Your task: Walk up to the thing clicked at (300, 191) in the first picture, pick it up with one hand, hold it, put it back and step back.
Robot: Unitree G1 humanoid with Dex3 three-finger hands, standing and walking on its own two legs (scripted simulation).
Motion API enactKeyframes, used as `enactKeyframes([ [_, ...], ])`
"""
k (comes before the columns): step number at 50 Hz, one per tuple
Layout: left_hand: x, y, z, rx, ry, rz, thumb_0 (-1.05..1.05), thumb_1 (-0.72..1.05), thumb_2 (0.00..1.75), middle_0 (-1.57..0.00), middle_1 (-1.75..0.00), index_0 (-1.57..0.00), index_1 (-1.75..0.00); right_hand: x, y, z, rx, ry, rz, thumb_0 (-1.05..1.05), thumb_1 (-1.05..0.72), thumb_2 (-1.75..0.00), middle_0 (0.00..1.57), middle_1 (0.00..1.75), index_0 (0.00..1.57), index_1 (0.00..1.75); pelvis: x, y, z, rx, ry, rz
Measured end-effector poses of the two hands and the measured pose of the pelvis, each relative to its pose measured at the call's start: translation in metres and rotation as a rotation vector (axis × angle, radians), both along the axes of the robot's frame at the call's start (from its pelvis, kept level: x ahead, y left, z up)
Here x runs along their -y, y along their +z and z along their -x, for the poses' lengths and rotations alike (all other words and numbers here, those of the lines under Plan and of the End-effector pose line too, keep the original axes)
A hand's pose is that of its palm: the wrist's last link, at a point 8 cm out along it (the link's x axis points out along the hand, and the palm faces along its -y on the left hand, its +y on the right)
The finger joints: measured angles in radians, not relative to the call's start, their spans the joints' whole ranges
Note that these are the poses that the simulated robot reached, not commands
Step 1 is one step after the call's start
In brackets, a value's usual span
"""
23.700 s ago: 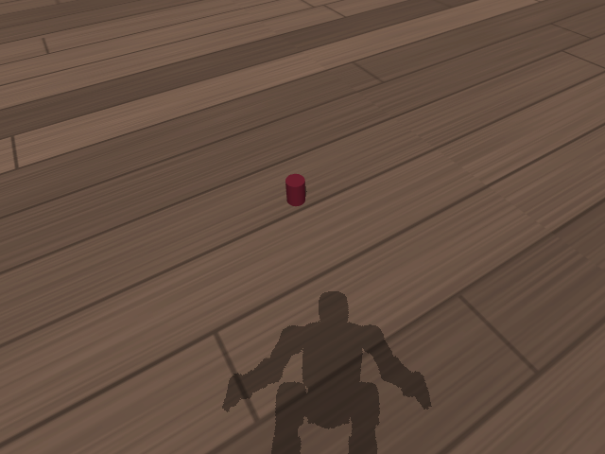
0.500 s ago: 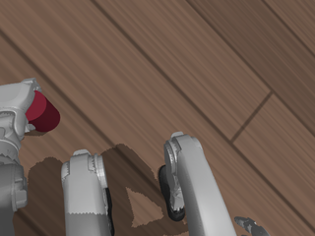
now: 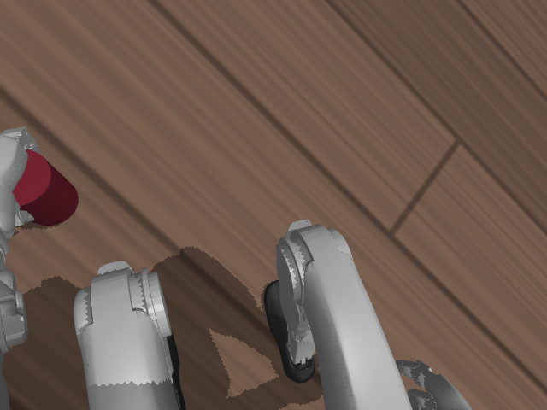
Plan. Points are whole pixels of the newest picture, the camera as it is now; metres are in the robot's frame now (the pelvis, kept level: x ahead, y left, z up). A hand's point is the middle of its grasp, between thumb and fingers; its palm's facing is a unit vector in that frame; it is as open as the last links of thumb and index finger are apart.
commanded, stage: rest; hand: left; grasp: from above
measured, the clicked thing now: (35, 190) +0.46 +0.29 -0.26
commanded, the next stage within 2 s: open in 0.36 s
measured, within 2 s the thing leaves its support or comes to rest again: rests again in 0.12 s
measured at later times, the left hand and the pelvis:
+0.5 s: hand (15, 188) +0.45 +0.30 -0.22, palm faces -0.48 -0.08 -0.87, open 11.5 cm; pelvis +0.00 +0.00 -0.03, yaw -2 degrees
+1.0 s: hand (12, 188) +0.46 +0.31 -0.23, palm faces -0.45 -0.07 -0.89, open 13.3 cm; pelvis +0.00 +0.01 -0.03, yaw -3 degrees
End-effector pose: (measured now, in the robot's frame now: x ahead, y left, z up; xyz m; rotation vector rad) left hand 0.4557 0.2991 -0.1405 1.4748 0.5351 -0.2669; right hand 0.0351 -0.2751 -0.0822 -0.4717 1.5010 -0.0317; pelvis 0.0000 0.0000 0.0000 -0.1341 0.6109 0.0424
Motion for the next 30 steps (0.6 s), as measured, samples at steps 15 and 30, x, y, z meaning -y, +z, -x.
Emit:
enactKeyframes([
  [15,0.0,-0.02,0.0,0.023,-0.016,-0.006,-0.03,-0.26,0.81,-0.66,-0.87,-0.5,-0.81,-0.005,-0.014,-0.003,0.002,0.029,-0.015,0.0,-0.91,-0.9,0.21,0.3,0.2,0.3,-0.002,-0.017,-0.002,0.022,-0.008,0.013],
  [30,-0.002,-0.021,-0.003,0.009,-0.01,-0.007,-0.02,-0.28,0.8,-0.63,-0.96,-0.49,-0.88,-0.007,-0.02,0.015,0.03,0.062,-0.039,0.0,-0.9,-0.89,0.21,0.3,0.2,0.3,-0.001,-0.031,0.006,0.083,-0.027,0.024],
])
